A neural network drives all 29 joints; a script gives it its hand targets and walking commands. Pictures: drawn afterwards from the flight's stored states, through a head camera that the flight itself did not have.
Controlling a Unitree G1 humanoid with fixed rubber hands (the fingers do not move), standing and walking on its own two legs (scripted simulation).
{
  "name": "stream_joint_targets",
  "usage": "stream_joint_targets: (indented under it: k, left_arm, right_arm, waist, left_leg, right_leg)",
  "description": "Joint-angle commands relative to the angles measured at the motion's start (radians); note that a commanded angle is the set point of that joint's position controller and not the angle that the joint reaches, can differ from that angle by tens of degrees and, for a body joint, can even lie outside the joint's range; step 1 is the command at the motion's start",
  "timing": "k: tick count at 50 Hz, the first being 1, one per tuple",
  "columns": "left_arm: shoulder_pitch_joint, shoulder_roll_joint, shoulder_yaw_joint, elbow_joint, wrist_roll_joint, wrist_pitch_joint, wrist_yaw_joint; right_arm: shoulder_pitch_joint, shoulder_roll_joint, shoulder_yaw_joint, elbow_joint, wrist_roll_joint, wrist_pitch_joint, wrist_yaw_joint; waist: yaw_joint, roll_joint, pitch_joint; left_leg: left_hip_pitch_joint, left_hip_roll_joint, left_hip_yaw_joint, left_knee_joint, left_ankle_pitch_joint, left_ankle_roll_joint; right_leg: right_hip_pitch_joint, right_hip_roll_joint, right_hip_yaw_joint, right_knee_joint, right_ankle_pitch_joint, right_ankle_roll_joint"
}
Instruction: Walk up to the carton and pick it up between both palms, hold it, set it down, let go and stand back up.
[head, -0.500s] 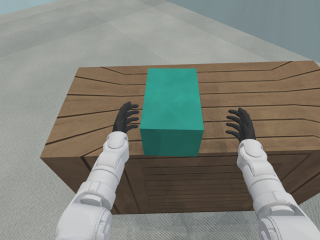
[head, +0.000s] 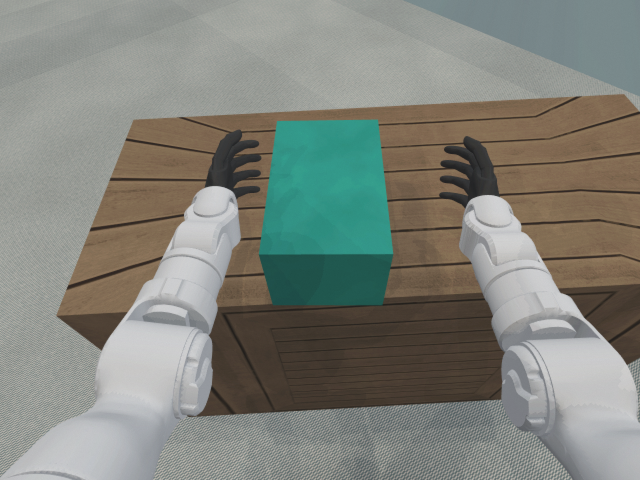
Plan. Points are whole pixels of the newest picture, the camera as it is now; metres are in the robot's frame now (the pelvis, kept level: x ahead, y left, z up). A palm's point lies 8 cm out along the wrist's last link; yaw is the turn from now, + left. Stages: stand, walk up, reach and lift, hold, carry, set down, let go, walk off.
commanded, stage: reach and lift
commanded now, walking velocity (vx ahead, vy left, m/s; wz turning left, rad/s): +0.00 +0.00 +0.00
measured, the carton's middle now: (327, 209) +0.52 +0.02 -0.02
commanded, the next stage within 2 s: none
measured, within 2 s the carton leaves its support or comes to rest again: neither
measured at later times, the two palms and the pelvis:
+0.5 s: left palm (224, 135) +0.51 +0.15 +0.15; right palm (482, 144) +0.49 -0.18 +0.14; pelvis +0.01 +0.00 +0.00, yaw +0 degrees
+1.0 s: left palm (235, 194) +0.50 +0.16 +0.04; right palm (447, 208) +0.48 -0.15 +0.03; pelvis +0.01 +0.00 -0.01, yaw +1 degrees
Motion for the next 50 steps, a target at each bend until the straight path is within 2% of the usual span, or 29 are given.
stream_joint_targets:
  k: [1, 18, 25, 30, 35, 36, 40, 44, 50]
  left_arm:
    - [-0.495, 0.155, 0.018, -0.152, -0.005, -0.029, 0.002]
    - [-0.712, 0.245, -0.003, -0.071, -0.06, 0.024, 0.004]
    - [-0.684, 0.229, 0.025, 0.009, -0.034, 0.018, -0.02]
    - [-0.603, 0.195, 0.081, 0.045, 0.03, -0.047, -0.054]
    - [-0.609, 0.192, 0.11, 0.021, 0.081, -0.144, -0.068]
    - [-0.58, 0.172, 0.102, 0.075, 0.089, -0.154, -0.072]
    - [-0.55, 0.117, 0.056, 0.117, 0.051, -0.215, -0.09]
    - [-0.567, 0.108, 0.045, 0.123, 0.048, -0.287, -0.099]
    - [-0.556, 0.084, 0.061, 0.15, 0.093, -0.358, -0.104]
  right_arm:
    - [-0.51, -0.116, -0.005, -0.168, -0.002, -0.021, -0.002]
    - [-0.752, -0.174, -0.031, -0.098, 0.001, 0.061, 0.023]
    - [-0.725, -0.157, -0.032, -0.024, -0.004, 0.063, 0.038]
    - [-0.622, -0.112, -0.044, -0.019, -0.026, 0.013, 0.046]
    - [-0.617, -0.087, -0.102, -0.11, -0.094, -0.068, 0.062]
    - [-0.617, -0.079, -0.116, -0.115, -0.117, -0.079, 0.066]
    - [-0.598, -0.067, -0.14, -0.146, -0.145, -0.13, 0.076]
    - [-0.592, -0.049, -0.174, -0.117, -0.191, -0.192, 0.09]
    - [-0.551, -0.01, -0.221, -0.037, -0.247, -0.262, 0.114]
  waist:
    - [-0.002, 0.009, -0.641]
    - [-0.027, 0.034, -0.814]
    - [-0.034, 0.039, -0.783]
    - [-0.034, 0.042, -0.762]
    - [-0.03, 0.05, -0.891]
    - [-0.035, 0.054, -0.885]
    - [-0.057, 0.041, -0.882]
    - [-0.074, 0.036, -0.944]
    - [-0.083, 0.056, -0.965]
  left_leg:
    - [0.241, -0.012, -0.032, 0.036, 0.403, -0.046]
    - [0.284, 0.008, -0.036, 0.008, 0.556, -0.06]
    - [0.278, 0.012, -0.038, -0.024, 0.606, -0.069]
    - [0.202, 0.005, -0.026, -0.074, 0.618, -0.078]
    - [0.149, 0.003, -0.015, -0.108, 0.647, -0.081]
    - [0.146, 0.004, -0.02, -0.099, 0.638, -0.08]
    - [0.113, 0.012, -0.027, -0.098, 0.576, -0.08]
    - [0.099, 0.019, -0.027, -0.09, 0.602, -0.083]
    - [0.054, 0.019, -0.023, -0.098, 0.604, -0.087]
  right_leg:
    - [0.266, 0.006, 0.051, 0.024, 0.281, -0.012]
    - [0.217, -0.006, 0.048, -0.034, 0.381, 0.001]
    - [0.229, -0.005, 0.051, -0.078, 0.433, 0.004]
    - [0.306, -0.005, 0.065, -0.104, 0.503, -0.005]
    - [0.342, -0.016, 0.068, -0.108, 0.553, -0.011]
    - [0.334, -0.019, 0.068, -0.113, 0.541, -0.011]
    - [0.287, -0.023, 0.067, -0.113, 0.484, -0.011]
    - [0.227, -0.023, 0.063, -0.106, 0.468, -0.014]
    - [0.185, -0.031, 0.065, -0.125, 0.441, -0.024]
